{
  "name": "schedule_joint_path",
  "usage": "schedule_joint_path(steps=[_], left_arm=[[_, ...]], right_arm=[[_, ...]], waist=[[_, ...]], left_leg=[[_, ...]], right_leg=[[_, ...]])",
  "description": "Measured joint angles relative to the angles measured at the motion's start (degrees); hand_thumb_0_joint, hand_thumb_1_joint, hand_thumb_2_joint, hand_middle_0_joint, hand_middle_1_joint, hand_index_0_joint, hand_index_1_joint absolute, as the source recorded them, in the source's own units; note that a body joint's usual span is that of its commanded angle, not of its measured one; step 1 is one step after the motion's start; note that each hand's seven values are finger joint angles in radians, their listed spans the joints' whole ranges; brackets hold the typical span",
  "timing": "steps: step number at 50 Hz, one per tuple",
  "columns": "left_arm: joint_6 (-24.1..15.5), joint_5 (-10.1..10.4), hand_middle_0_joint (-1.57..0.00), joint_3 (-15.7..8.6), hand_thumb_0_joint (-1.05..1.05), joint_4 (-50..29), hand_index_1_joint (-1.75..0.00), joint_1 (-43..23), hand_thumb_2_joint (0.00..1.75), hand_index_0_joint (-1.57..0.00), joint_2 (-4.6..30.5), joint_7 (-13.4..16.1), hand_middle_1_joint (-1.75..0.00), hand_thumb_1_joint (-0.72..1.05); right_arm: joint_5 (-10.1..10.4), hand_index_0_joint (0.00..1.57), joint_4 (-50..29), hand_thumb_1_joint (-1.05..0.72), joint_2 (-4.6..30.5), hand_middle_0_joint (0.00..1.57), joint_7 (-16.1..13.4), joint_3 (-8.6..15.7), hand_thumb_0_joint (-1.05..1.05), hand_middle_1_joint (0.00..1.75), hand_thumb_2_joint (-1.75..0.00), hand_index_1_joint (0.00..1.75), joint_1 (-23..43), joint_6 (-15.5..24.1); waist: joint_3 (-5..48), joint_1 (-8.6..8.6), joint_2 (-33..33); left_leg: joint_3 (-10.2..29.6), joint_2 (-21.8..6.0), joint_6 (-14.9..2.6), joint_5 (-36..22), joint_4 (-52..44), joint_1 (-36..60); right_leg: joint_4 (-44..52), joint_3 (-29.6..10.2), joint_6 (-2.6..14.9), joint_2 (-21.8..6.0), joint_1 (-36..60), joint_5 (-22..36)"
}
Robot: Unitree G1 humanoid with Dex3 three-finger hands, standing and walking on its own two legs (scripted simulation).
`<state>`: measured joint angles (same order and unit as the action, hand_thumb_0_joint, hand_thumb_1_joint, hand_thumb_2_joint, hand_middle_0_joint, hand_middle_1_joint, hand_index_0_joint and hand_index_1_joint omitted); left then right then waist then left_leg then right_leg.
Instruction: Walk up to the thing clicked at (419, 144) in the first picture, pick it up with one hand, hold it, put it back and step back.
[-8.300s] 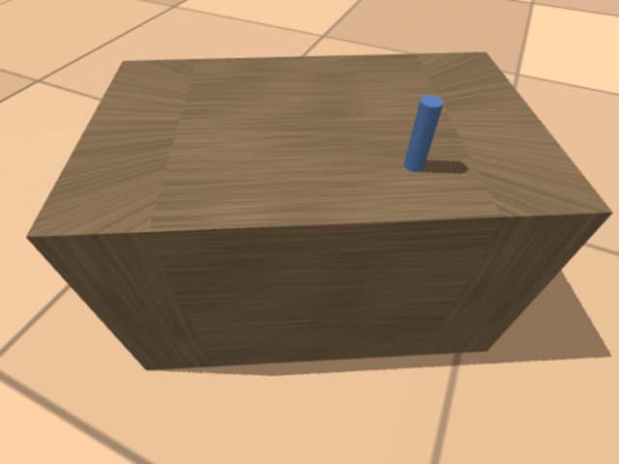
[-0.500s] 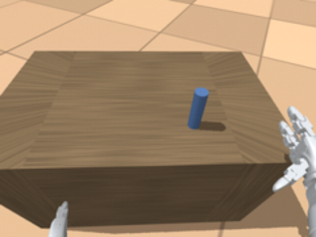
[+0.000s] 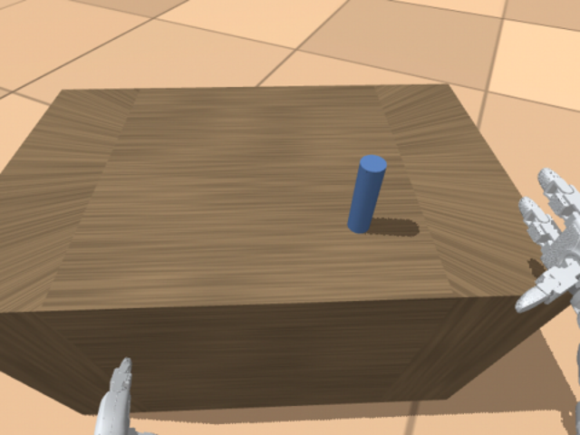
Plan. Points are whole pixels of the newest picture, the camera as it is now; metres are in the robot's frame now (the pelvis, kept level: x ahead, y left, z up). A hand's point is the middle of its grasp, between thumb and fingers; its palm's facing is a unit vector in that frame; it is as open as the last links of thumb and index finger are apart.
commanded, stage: go down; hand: right
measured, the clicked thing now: (365, 197) +0.51 -0.12 +0.01
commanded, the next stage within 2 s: approach in 1.84 s
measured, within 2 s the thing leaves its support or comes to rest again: neither
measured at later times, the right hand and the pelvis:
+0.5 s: hand (527, 222) +0.37 -0.30 +0.11, palm faces +0.02 +1.00 +0.00, open 17.5 cm; pelvis +0.00 +0.00 -0.01, yaw +0 degrees
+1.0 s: hand (526, 206) +0.40 -0.31 +0.11, palm faces +0.03 +1.00 +0.00, open 17.5 cm; pelvis +0.00 -0.01 -0.02, yaw +1 degrees
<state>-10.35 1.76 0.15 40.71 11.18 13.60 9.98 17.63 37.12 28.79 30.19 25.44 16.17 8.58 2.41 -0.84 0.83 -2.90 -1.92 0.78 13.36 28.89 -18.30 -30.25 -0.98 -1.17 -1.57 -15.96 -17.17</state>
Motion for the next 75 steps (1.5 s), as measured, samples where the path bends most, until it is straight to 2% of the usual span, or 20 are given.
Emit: schedule_joint_path(steps=[9,23,28,33,35,61,75], left_arm=[[0.9,0.0,-0.05,0.3,-0.01,0.2,-0.05,0.3,0.03,-0.07,1.3,0.2,-0.06,-0.52],[0.2,-0.1,-0.05,1.5,-0.01,-2.8,-0.05,0.5,0.04,-0.07,0.7,0.3,-0.05,-0.52],[0.3,-0.2,-0.05,1.3,-0.01,-3.3,-0.05,1.0,0.04,-0.07,0.7,0.0,-0.05,-0.53],[0.2,-0.1,-0.05,1.5,-0.01,-4.3,-0.05,1.4,0.04,-0.06,1.1,0.0,-0.05,-0.53],[0.2,-0.2,-0.05,1.4,-0.01,-5.2,-0.05,1.7,0.04,-0.06,1.3,-0.1,-0.05,-0.53],[0.3,-0.3,-0.05,2.2,-0.01,-9.5,-0.06,3.0,0.05,-0.06,1.3,-1.6,-0.05,-0.54],[0.6,-0.1,-0.05,2.1,-0.01,-11.2,-0.06,3.8,0.05,-0.06,1.5,-2.3,-0.05,-0.54]], right_arm=[[-0.5,0.06,6.5,0.52,2.5,0.07,1.0,2.1,-0.01,0.04,-0.02,0.04,5.4,1.0],[-1.8,0.06,12.9,0.52,5.9,0.07,1.8,2.2,-0.01,0.04,-0.02,0.04,10.6,1.4],[-2.2,0.06,14.0,0.53,7.0,0.07,2.2,2.4,-0.01,0.04,-0.02,0.04,12.1,1.2],[-2.0,0.06,16.0,0.54,7.8,0.06,2.1,2.6,-0.01,0.04,-0.02,0.04,13.9,1.5],[-2.6,0.06,16.2,0.54,7.9,0.07,2.0,2.9,-0.01,0.04,-0.02,0.04,14.1,1.3],[-4.7,0.05,21.2,0.55,12.5,0.06,2.3,4.3,-0.01,0.04,-0.03,0.04,19.8,0.6],[-4.7,0.06,20.2,0.57,11.6,0.06,1.9,4.9,-0.01,0.04,-0.03,0.05,18.7,0.4]], waist=[[-0.2,-0.88,-0.2],[1.6,-1.97,-0.9],[1.7,-2.35,-0.9],[1.9,-2.74,-0.9],[2.1,-2.92,-0.8],[3.2,-4.57,-1.2],[3.4,-4.52,-1.0]], left_leg=[[0.5,0.3,-0.06,0.2,1.7,-3.2],[0.2,0.4,-0.09,0.9,3.7,-6.4],[0.3,0.4,0.02,1.1,4.5,-7.9],[0.6,0.6,0.11,1.3,5.2,-9.0],[0.7,0.6,0.14,1.4,5.4,-9.4],[0.5,0.8,0.21,2.8,9.2,-14.2],[0.7,0.8,0.3,3.4,10.7,-15.2]], right_leg=[[-1.9,0.4,-0.01,-0.3,-3.1,-0.6],[-4.7,0.0,0.0,-0.5,-6.7,-1.6],[-5.9,0.1,0.11,-0.5,-8.4,-2.0],[-6.9,0.3,0.19,-0.6,-9.5,-2.6],[-7.3,0.4,0.2,-0.7,-9.9,-2.8],[-11.9,0.0,0.3,-0.9,-15.1,-4.7],[-13.4,0.2,0.44,-0.9,-16.1,-5.3]])
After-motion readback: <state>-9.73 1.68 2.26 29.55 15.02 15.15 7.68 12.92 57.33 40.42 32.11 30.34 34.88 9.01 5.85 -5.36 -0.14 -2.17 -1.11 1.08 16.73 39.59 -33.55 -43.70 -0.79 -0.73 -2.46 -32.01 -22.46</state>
